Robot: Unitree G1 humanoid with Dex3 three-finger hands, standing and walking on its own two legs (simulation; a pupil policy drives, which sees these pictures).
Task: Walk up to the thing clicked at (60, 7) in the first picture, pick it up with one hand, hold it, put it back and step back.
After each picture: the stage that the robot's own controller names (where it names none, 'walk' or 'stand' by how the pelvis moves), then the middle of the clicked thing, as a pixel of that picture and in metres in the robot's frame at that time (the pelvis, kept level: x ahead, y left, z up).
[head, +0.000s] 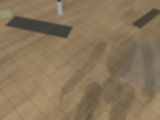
stand; (59, 6) +2.10 +0.32 -0.65
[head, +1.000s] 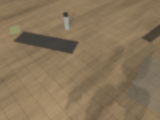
walk; (66, 21) +1.97 +0.37 -0.66
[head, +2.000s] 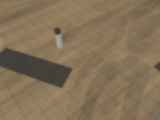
walk; (58, 38) +1.37 +0.36 -0.65
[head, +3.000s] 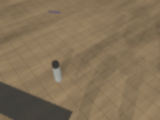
walk; (56, 71) +0.95 +0.29 -0.65
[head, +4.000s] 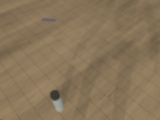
walk; (57, 101) +0.61 +0.25 -0.65
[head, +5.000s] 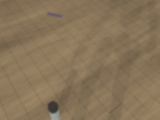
stand; (54, 112) +0.46 +0.20 -0.63
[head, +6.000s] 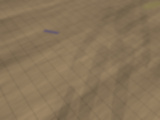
stand; out of the picture +0.40 +0.20 -0.65
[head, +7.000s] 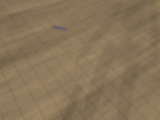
stand; out of the picture +0.38 +0.17 -0.64
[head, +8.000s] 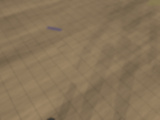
stand; out of the picture +0.41 +0.21 -0.66
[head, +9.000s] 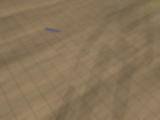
stand; out of the picture +0.39 +0.21 -0.66
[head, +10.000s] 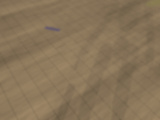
stand; out of the picture +0.39 +0.21 -0.66
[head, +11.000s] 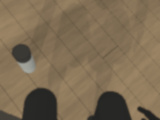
go down; (25, 60) +0.45 +0.24 -0.33
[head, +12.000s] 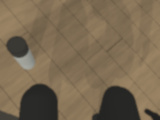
go down; (23, 55) +0.45 +0.26 -0.27
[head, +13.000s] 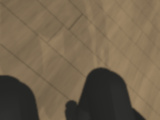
close in; out of the picture +0.44 +0.30 -0.16
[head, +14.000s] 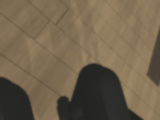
close; out of the picture +0.44 +0.31 -0.16
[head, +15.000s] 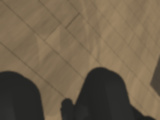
lift; out of the picture +0.37 +0.28 -0.16
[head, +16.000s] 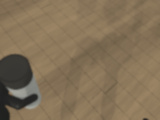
lift; (24, 87) +0.32 +0.18 +0.03
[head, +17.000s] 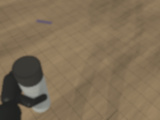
hold; (35, 88) +0.32 +0.16 +0.05
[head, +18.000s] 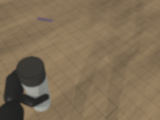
hold; (37, 88) +0.32 +0.16 +0.04
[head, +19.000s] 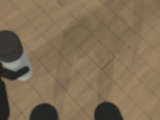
crouch; (16, 60) +0.41 +0.21 -0.05
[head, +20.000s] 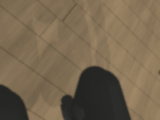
lower; out of the picture +0.45 +0.28 -0.17
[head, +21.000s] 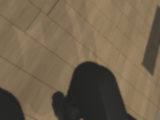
lower; out of the picture +0.45 +0.31 -0.16
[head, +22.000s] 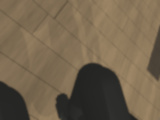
lower; out of the picture +0.43 +0.30 -0.16
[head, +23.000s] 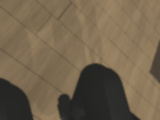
lower; out of the picture +0.42 +0.30 -0.16
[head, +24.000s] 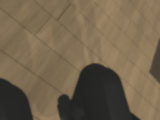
loosen; out of the picture +0.42 +0.30 -0.16
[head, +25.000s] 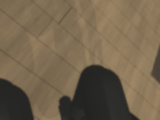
withdraw; out of the picture +0.42 +0.28 -0.16
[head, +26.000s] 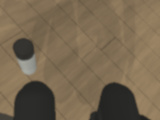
walk; (26, 59) +0.44 +0.23 -0.23
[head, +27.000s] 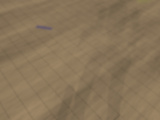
stand; out of the picture +0.36 +0.17 -0.59
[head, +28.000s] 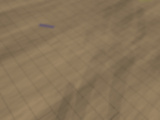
stand; out of the picture +0.39 +0.19 -0.60
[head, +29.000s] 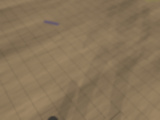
stand; out of the picture +0.39 +0.18 -0.61
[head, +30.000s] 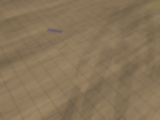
walk; out of the picture +0.41 +0.17 -0.65
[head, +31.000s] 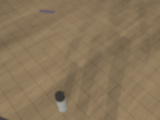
walk; (61, 102) +0.54 +0.19 -0.64
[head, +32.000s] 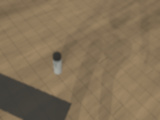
walk; (57, 63) +0.84 +0.16 -0.63
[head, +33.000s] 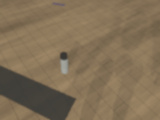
stand; (64, 63) +1.01 +0.19 -0.64
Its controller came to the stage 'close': yes
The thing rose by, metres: 0.67
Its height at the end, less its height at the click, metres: +0.00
